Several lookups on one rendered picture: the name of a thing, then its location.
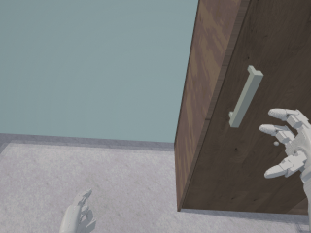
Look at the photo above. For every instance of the handle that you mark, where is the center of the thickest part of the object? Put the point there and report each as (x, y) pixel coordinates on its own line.
(246, 96)

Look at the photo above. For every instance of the wardrobe door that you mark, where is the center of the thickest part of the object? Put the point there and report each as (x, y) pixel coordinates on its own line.
(303, 205)
(275, 38)

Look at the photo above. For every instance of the robot right forearm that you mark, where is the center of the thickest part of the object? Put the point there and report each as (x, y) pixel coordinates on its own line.
(306, 179)

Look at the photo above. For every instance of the robot right hand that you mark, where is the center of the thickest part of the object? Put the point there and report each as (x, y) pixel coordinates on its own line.
(302, 142)

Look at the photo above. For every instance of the robot left hand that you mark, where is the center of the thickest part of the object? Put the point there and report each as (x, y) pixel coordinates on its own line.
(72, 219)

